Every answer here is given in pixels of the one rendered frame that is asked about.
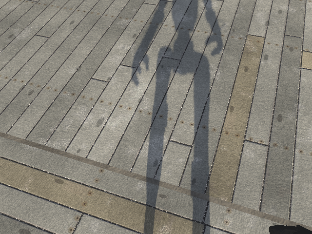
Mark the robot right hand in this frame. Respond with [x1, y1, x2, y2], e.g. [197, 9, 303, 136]
[269, 224, 312, 234]

